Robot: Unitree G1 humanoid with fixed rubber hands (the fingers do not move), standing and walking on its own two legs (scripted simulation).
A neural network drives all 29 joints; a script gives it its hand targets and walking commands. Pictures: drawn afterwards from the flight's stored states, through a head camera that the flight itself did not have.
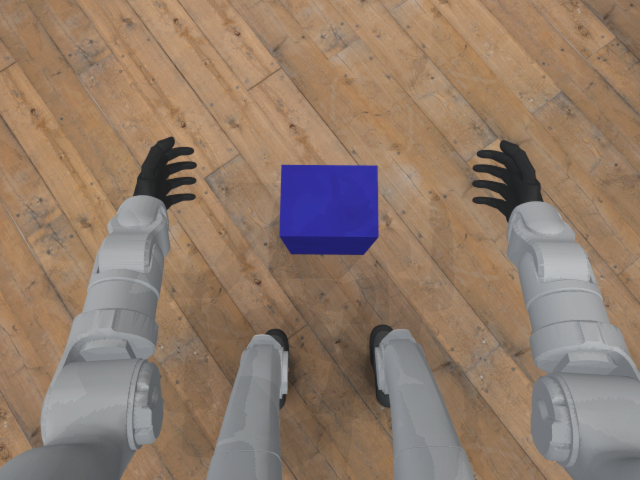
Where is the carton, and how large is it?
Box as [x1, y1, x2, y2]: [279, 165, 378, 254]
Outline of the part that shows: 281,165 279,235 291,253 363,254 378,236 377,166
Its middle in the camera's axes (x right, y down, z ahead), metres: +0.02 -0.06 +0.93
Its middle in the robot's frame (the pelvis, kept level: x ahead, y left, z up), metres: +0.50 -0.01 -0.54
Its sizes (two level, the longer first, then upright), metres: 0.200 0.151 0.289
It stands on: the floor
